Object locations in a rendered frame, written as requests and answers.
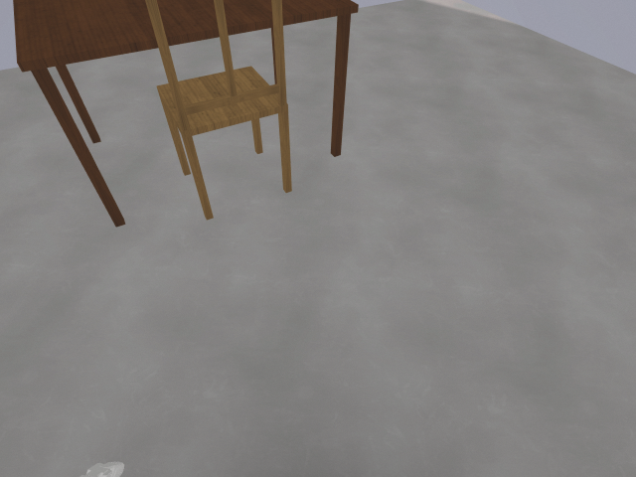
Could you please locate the table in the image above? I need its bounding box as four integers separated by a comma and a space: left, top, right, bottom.
13, 0, 359, 227

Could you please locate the chair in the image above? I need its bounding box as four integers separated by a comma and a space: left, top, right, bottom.
145, 0, 292, 220

